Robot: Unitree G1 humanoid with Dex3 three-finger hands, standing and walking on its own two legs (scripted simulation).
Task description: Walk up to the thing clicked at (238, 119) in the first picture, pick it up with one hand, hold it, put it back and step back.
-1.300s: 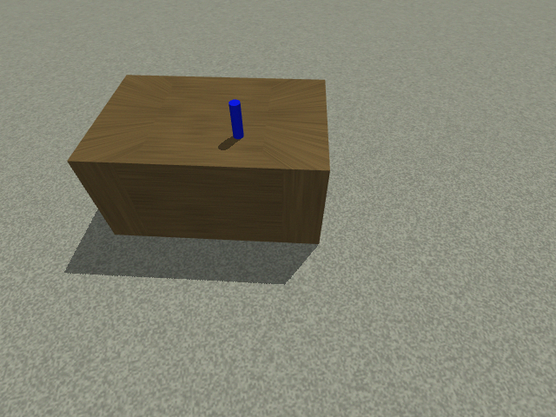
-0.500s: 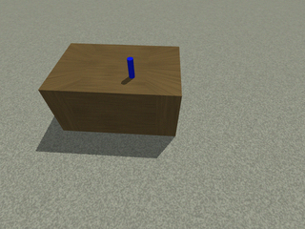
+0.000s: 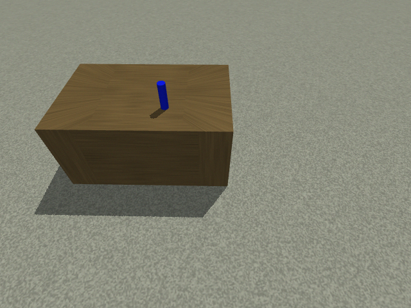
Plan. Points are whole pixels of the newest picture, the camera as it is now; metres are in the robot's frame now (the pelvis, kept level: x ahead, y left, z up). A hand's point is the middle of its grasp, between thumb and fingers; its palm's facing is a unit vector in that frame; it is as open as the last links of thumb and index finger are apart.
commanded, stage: walk up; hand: left
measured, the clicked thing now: (162, 95) +1.08 +0.22 -0.25
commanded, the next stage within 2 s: none
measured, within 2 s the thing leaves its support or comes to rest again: neither
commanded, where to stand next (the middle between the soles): +0.59 +0.02 m, yaw -2 degrees
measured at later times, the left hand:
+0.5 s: hand (96, 306) +0.17 +0.25 -0.15, palm faces +0.05 -0.93 -0.37, open 7.4 cm
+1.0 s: hand (114, 210) +0.39 +0.26 -0.13, palm faces +0.00 -0.89 -0.46, open 7.4 cm
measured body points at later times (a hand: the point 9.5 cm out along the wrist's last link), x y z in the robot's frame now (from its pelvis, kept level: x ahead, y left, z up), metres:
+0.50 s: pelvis +0.17 -0.02 -0.01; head +0.19 -0.02 +0.44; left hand +0.16 +0.30 -0.12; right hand +0.28 -0.33 -0.12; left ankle +0.29 +0.12 -0.73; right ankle +0.08 -0.15 -0.74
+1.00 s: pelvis +0.35 -0.03 -0.02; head +0.36 -0.06 +0.43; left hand +0.39 +0.31 -0.10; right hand +0.43 -0.35 -0.15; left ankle +0.33 +0.10 -0.69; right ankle +0.41 -0.15 -0.74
